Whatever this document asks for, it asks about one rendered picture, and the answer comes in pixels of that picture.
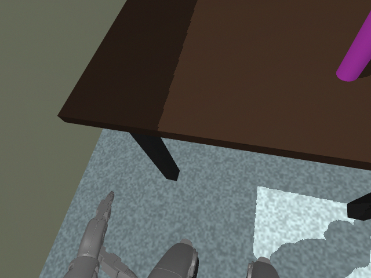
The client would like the table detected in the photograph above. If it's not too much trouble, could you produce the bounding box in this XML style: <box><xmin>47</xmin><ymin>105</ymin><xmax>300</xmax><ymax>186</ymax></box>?
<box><xmin>58</xmin><ymin>0</ymin><xmax>371</xmax><ymax>221</ymax></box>

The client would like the can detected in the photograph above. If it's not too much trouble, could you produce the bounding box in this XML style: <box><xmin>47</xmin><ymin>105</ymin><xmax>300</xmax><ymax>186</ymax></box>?
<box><xmin>336</xmin><ymin>11</ymin><xmax>371</xmax><ymax>82</ymax></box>

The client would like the left robot hand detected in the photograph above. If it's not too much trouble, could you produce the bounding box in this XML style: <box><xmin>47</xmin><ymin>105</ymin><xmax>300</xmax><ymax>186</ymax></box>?
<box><xmin>77</xmin><ymin>191</ymin><xmax>138</xmax><ymax>278</ymax></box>

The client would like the left robot arm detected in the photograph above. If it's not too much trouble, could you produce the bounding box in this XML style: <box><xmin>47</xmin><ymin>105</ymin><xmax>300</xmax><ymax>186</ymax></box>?
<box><xmin>63</xmin><ymin>257</ymin><xmax>100</xmax><ymax>278</ymax></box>

